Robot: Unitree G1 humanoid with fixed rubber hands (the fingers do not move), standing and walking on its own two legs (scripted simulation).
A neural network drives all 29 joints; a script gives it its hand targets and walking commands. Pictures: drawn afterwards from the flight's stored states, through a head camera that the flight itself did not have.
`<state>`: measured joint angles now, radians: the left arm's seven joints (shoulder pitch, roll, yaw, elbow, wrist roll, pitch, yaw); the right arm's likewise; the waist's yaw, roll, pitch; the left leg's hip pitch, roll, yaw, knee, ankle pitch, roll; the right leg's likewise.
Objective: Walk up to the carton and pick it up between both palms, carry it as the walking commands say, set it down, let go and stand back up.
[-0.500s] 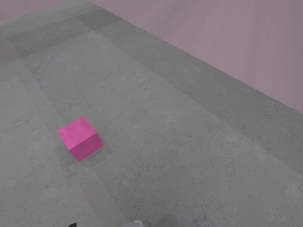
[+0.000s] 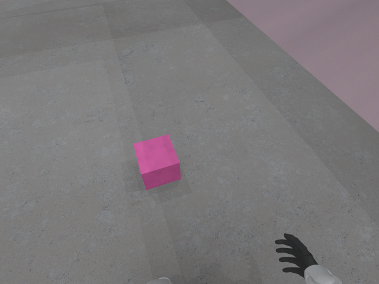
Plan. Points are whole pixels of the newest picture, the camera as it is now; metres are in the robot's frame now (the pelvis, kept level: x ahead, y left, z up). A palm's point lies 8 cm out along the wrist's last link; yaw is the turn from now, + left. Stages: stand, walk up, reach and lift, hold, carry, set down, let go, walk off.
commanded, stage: walk up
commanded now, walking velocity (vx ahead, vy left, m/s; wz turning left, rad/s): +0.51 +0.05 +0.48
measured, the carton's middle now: (157, 161) +0.81 +0.27 -0.66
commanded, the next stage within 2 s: none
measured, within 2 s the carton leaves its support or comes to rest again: neither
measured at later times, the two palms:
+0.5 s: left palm (110, 175) +0.40 +0.28 -0.12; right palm (294, 269) +0.18 -0.19 -0.10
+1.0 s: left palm (66, 209) +0.30 +0.37 -0.12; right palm (230, 132) +0.58 -0.07 -0.10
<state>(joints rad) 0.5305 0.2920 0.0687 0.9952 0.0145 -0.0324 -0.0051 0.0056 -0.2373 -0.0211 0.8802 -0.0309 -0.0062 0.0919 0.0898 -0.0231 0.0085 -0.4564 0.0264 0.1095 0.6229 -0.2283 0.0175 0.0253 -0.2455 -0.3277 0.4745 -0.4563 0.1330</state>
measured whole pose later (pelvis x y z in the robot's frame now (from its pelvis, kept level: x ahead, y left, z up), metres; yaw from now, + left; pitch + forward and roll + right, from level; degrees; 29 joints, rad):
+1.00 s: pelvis +0.39 +0.14 +0.01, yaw +19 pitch +0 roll -1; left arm 0.32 0.22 0.05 0.98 0.02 0.03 0.01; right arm 0.11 -0.26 -0.04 0.91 0.00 0.02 0.01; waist 0.01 0.02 0.06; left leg -0.37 0.06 -0.01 0.53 -0.12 -0.03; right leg -0.23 -0.16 -0.23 0.58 -0.34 0.06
